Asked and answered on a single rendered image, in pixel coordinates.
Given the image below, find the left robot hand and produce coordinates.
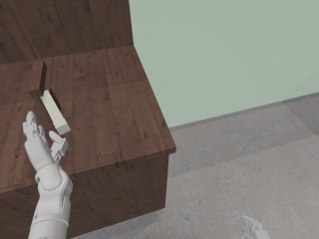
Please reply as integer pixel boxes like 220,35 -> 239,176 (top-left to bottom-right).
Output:
23,111 -> 69,172

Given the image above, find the tap lever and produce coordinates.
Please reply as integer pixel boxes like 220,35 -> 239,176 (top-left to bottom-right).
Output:
40,90 -> 71,135

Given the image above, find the left robot forearm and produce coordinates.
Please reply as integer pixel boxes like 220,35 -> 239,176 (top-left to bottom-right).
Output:
28,163 -> 73,239

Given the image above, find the right robot hand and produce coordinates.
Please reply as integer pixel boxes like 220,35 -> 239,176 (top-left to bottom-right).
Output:
241,215 -> 271,239

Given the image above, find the counter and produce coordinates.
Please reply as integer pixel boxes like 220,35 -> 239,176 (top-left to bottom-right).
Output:
0,0 -> 176,239

